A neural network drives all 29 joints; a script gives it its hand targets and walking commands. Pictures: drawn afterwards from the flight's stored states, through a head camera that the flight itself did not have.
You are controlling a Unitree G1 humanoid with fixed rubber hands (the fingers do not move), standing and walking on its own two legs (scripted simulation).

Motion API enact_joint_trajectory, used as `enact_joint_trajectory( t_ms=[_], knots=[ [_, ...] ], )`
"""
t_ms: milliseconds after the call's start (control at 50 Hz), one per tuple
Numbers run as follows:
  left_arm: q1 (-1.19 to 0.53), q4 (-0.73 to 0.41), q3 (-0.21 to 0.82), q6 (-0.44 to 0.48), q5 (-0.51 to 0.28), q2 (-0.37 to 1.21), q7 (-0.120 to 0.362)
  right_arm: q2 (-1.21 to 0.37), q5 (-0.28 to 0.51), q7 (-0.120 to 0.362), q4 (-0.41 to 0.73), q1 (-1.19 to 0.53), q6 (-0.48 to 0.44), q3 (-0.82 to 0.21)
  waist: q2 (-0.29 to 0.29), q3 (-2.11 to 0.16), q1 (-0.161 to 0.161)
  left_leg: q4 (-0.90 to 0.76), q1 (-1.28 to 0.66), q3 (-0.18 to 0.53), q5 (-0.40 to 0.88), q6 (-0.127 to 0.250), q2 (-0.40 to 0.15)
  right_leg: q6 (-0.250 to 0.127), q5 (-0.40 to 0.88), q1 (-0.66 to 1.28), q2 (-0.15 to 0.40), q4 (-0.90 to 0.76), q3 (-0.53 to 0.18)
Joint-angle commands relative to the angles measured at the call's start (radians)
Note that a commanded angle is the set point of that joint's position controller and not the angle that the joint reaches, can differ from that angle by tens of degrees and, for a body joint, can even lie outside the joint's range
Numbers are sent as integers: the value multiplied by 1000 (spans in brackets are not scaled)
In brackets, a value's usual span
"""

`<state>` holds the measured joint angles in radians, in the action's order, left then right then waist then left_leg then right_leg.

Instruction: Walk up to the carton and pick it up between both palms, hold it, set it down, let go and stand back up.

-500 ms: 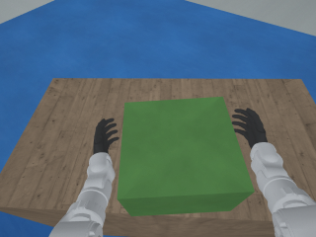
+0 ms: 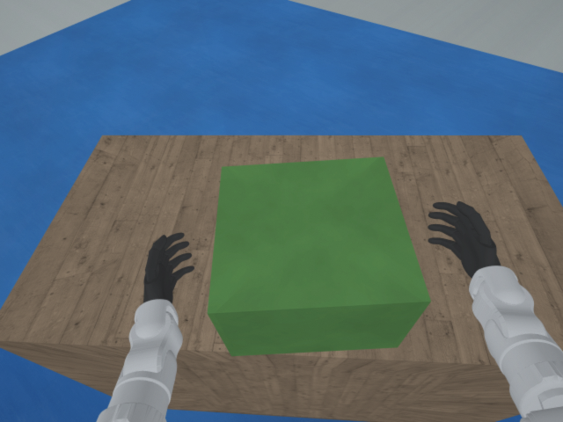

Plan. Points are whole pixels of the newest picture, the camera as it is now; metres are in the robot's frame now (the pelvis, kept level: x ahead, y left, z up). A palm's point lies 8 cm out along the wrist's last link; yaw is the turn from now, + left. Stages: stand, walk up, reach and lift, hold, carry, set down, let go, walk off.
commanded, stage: set down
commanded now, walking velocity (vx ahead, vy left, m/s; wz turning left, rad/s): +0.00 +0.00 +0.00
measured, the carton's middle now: (308, 255) +0.38 +0.05 -0.01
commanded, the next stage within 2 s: none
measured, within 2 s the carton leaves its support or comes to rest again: neither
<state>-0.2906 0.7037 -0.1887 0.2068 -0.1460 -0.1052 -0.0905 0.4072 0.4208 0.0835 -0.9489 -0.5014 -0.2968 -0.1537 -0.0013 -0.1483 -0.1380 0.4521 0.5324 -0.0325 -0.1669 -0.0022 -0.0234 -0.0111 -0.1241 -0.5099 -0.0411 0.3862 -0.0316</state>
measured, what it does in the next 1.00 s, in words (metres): stands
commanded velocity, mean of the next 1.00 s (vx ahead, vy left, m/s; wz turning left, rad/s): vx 0.00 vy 0.00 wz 0.00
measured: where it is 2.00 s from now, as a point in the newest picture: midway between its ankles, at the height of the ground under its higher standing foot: outside the picture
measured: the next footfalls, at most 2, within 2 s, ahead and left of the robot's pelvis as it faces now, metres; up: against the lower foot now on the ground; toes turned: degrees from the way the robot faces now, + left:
none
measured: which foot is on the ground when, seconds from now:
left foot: down 0.00-1.00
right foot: down 0.00-1.00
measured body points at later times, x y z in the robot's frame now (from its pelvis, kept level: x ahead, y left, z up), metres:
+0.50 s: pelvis +0.00 -0.01 +0.01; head +0.02 -0.01 +0.45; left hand +0.25 +0.25 +0.02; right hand +0.32 -0.22 +0.03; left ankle +0.02 +0.11 -0.74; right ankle +0.03 -0.12 -0.74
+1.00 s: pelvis +0.00 -0.02 +0.01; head +0.00 -0.01 +0.46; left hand +0.18 +0.24 +0.01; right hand +0.24 -0.21 +0.03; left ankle +0.02 +0.11 -0.74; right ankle +0.03 -0.12 -0.74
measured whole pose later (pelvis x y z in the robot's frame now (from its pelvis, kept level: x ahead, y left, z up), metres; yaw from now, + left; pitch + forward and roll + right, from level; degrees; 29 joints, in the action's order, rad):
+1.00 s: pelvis +0.00 -0.02 +0.01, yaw +0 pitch +1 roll +1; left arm 0.27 0.12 -0.14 -0.02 -0.16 -0.13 -0.09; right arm 0.35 0.37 0.09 -0.17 0.27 -0.12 -0.08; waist 0.03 -0.04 -0.10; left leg 0.35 0.21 -0.03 -0.15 -0.01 -0.02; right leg -0.03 -0.16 -0.24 -0.04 0.39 -0.03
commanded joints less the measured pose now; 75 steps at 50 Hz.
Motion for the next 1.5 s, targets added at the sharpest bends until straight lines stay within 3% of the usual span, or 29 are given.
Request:
enact_joint_trajectory(
  t_ms=[0, 100, 120, 180, 220, 300, 340, 420, 520, 580, 740, 800, 840, 920, 1020, 1080, 1100, 1180, 1300, 1360, 1480],
  knots=[
    [-190, -348, 90, -11, -29, -198, 2, 204, 2, 22, 254, -170, 2, 112, 61, -469, 58, -28, -317, -33, 250, -34, 42, -16, 44, 367, -37, 10, 15],
    [-165, -403, 124, -83, -23, -164, -12, 215, -23, 43, 282, -106, 39, 168, 42, -361, 84, -79, -341, 8, 92, -36, 30, -36, -49, 323, -39, -6, 20],
    [-90, -463, 125, -96, -15, -149, -16, 213, -14, 49, 312, -31, 38, 163, 34, -360, 82, -86, -379, 17, 111, -37, 24, -39, -10, 341, -40, -5, 23],
    [-99, -447, 124, -132, -5, -143, -17, 200, -38, 57, 340, -27, 51, 172, 62, -314, 85, -103, -357, 15, 48, -26, 28, -38, -63, 327, -33, -20, 14],
    [-70, -488, 120, -143, 1, -146, -20, 188, -39, 62, 399, 15, 55, 169, 74, -319, 77, -109, -364, 15, 48, -17, 30, -35, -68, 342, -27, -26, 6],
    [28, -612, 116, -146, 0, -153, -22, 180, -31, 54, 540, 130, 44, 153, 82, -339, 88, -99, -389, -10, 176, -7, 46, -32, 42, 420, -26, -27, 3],
    [46, -624, 96, -149, -3, -161, -12, 169, -38, 44, 609, 157, 47, 152, 114, -336, 84, -101, -360, -26, 197, 4, 56, -27, 66, 455, -20, -28, -9],
    [103, -640, 74, -159, -11, -182, 3, 143, -49, 27, 677, 244, 69, 140, 136, -264, 88, -124, -339, -43, 151, 18, 71, -17, 53, 476, -1, -42, -24],
    [192, -722, 69, -165, -24, -195, 8, 140, -52, 11, 786, 369, 86, 150, 131, -249, 99, -140, -370, -42, 139, 19, 72, -19, 83, 500, 10, -46, -29],
    [210, -736, 56, -176, -20, -200, 14, 136, -63, 3, 795, 400, 102, 162, 116, -205, 108, -150, -374, -41, 104, 14, 74, -17, 72, 482, 16, -55, -29],
    [407, -820, 39, -193, -4, -203, 15, 99, -66, -6, 900, 623, 123, 159, 97, -99, 85, -166, -434, -47, 118, 6, 72, -13, 48, 449, 23, -92, -30],
    [468, -864, 53, -190, -2, -200, 14, 91, -67, -8, 946, 695, 122, 167, 82, -73, 90, -162, -461, -47, 139, -2, 75, -15, 58, 438, 23, -105, -26],
    [416, -865, 62, -185, -12, -211, 12, 74, -79, -14, 978, 652, 127, 174, 77, -61, 86, -160, -462, -50, 111, -3, 71, -12, -16, 386, 22, -116, -18],
    [498, -923, 89, -170, -26, -217, 4, 49, -96, -13, 1062, 737, 127, 194, 81, -31, 88, -157, -488, -53, 113, -5, 64, -13, -52, 362, 26, -137, -16],
    [489, -853, 121, -189, -21, -216, 4, 11, -142, -10, 1036, 734, 164, 211, 67, 49, 102, -179, -455, -49, -11, 3, 54, -23, -227, 311, 34, -161, -21],
    [496, -876, 139, -188, -27, -210, -8, 14, -157, -4, 1040, 747, 174, 232, 55, 44, 106, -187, -453, -48, -24, -3, 46, -30, -247, 309, 32, -157, -12],
    [492, -826, 139, -200, -18, -206, -5, 4, -164, -4, 993, 746, 184, 229, 47, 60, 110, -184, -448, -50, -34, -2, 48, -31, -253, 302, 35, -160, -19],
    [486, -780, 136, -211, -8, -205, 3, -19, -191, -11, 981, 739, 189, 224, 64, 63, 110, -179, -446, -51, -28, 3, 47, -22, -246, 310, 39, -158, -17],
    [504, -769, 120, -206, -2, -227, 11, -49, -205, -20, 969, 765, 176, 202, 65, 4, 98, -161, -449, -50, 35, 9, 51, -10, -164, 352, 47, -140, -21],
    [539, -772, 109, -193, -1, -231, 21, -58, -200, -31, 961, 804, 154, 186, 85, -35, 95, -145, -461, -48, 89, 7, 55, 1, -34, 390, 49, -121, -28],
    [604, -709, 90, -195, 36, -227, 51, -58, -221, -54, 858, 848, 133, 168, 65, -35, 103, -125, -485, -35, 175, -9, 56, 6, 142, 438, 47, -97, -24]
  ],
)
